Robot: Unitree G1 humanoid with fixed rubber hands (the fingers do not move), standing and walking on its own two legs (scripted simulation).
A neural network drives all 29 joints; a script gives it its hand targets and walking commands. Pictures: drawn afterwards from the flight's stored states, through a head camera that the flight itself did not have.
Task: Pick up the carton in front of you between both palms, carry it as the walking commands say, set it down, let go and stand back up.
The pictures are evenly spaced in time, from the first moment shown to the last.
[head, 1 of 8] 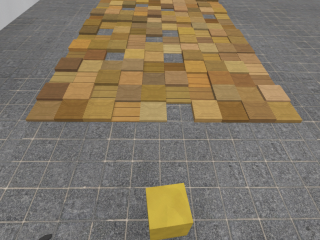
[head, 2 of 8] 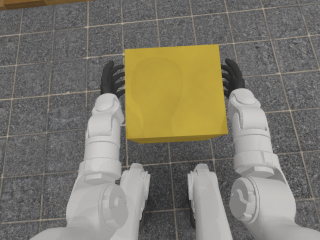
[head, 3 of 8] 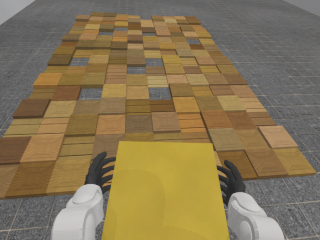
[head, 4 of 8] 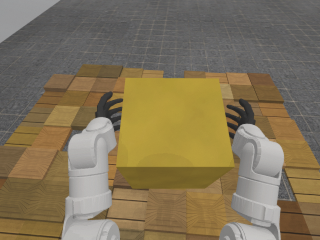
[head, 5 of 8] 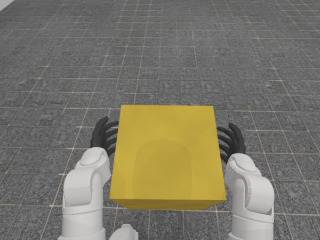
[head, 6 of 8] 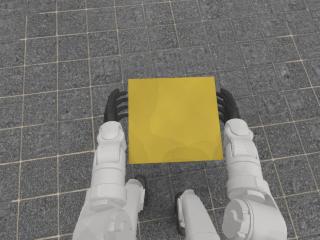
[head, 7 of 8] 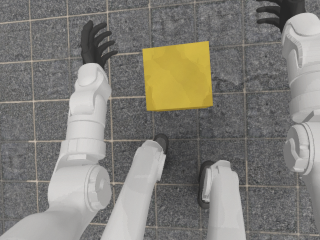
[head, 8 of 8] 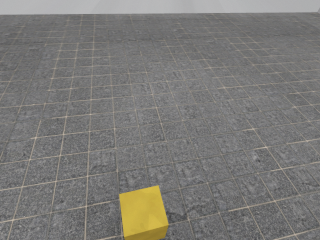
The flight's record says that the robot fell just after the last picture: no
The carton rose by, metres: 0.78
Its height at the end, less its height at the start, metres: +0.00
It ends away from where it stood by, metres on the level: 6.24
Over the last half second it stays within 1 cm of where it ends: yes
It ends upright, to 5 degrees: yes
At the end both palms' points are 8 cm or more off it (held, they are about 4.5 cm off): yes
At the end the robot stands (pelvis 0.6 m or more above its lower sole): yes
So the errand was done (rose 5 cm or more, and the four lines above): yes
